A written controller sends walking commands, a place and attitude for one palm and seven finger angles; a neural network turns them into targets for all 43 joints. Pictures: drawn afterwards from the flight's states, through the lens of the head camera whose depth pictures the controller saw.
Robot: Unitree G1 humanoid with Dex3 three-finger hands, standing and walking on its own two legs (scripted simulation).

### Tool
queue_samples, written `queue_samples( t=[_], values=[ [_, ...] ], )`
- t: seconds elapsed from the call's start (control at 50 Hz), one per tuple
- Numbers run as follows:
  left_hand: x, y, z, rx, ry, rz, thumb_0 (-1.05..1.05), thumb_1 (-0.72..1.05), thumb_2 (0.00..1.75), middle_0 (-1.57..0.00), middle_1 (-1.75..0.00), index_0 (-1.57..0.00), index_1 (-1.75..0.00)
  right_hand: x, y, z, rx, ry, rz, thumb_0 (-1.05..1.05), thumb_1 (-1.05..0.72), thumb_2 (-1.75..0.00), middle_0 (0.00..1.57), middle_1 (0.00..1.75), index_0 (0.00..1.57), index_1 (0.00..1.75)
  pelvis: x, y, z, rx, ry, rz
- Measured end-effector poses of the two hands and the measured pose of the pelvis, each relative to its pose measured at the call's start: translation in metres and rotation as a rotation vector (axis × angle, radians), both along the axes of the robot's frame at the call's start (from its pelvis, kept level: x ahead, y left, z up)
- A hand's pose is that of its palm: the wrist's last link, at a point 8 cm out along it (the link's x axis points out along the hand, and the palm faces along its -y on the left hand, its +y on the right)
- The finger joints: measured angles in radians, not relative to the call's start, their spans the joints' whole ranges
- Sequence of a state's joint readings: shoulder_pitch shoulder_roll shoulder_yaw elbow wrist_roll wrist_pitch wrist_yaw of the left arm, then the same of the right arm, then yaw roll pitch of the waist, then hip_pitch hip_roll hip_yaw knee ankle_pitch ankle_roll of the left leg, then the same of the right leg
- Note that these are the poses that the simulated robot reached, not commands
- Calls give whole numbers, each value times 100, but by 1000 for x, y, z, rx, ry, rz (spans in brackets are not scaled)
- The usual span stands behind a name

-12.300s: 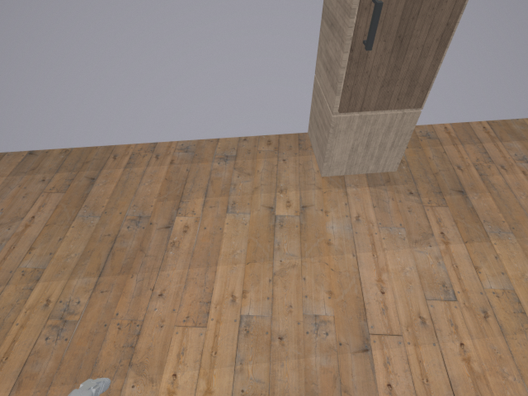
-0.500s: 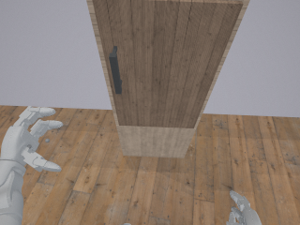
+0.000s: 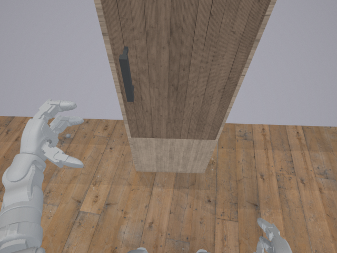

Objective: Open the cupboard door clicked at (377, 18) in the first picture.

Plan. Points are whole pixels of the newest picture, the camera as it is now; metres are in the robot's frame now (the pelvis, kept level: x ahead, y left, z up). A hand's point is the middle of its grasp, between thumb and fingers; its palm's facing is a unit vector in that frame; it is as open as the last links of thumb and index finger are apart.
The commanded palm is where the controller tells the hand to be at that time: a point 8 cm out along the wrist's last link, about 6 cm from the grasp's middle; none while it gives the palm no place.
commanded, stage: move the hooked fingers beside the handle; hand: left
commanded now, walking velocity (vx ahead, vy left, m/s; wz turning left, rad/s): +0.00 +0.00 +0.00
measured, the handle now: (128, 75) +0.57 +0.15 +0.07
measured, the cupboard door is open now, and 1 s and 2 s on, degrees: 0 0 0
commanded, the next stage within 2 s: none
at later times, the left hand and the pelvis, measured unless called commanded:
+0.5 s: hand (88, 114) +0.42 +0.22 +0.07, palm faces +0.02 -1.00 +0.00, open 14.0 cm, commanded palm +0.40 +0.28 +0.07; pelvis +0.00 +0.00 +0.00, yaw -1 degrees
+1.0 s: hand (101, 93) +0.49 +0.21 +0.07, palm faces +0.01 -1.00 +0.00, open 14.0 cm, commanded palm +0.48 +0.26 +0.07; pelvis +0.00 +0.00 -0.02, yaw -2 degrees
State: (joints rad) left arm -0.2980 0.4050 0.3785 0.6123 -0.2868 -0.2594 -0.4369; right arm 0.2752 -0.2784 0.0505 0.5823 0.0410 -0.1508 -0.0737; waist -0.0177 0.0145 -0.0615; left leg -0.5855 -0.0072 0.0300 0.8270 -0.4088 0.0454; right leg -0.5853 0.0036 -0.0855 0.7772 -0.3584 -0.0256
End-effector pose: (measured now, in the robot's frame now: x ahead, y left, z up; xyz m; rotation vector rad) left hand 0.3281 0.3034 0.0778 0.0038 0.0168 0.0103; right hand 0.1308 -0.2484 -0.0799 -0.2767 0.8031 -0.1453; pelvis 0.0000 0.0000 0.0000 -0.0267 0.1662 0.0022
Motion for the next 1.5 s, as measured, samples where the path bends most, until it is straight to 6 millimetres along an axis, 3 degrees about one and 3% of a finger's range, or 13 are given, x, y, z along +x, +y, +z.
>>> queue_samples(
  t=[0.28, 0.64, 0.88, 1.28, 1.5],
  values=[
    [41, -11, -1, 9, -8, -1, -1, -50, 30, -29, -119, -30, -120, -49, -11, -15, -3, 179, -88, 1, -90, -89, 20, 30, 20, 30, 4, 1, -1, -1, 37, -16],
    [87, -27, -1, 8, -6, 14, -1, -50, 30, -30, -120, -30, -120, -75, -16, -25, 2, 281, -132, 1, -90, -89, 20, 30, 20, 30, 2, -2, -6, 0, 73, -24],
    [125, -36, -4, 0, 3, 6, -1, -50, 30, -30, -120, -30, -120, -109, -23, -31, -17, 404, -179, 1, -90, -89, 20, 30, 20, 30, 0, -3, -13, -4, 123, -27],
    [196, -45, -10, -12, 32, -4, -1, -50, 30, -29, -119, -31, -120, -167, -13, -28, -34, 615, -260, 1, -90, -89, 20, 30, 20, 30, 7, 3, -22, -25, 219, -39],
    [200, -39, -14, -19, 25, -10, -1, -50, 30, -34, -122, -37, -124, -167, 1, -27, -7, 665, -259, 0, -90, -89, 20, 30, 20, 30, 14, 9, -22, -32, 232, -41]
  ],
)
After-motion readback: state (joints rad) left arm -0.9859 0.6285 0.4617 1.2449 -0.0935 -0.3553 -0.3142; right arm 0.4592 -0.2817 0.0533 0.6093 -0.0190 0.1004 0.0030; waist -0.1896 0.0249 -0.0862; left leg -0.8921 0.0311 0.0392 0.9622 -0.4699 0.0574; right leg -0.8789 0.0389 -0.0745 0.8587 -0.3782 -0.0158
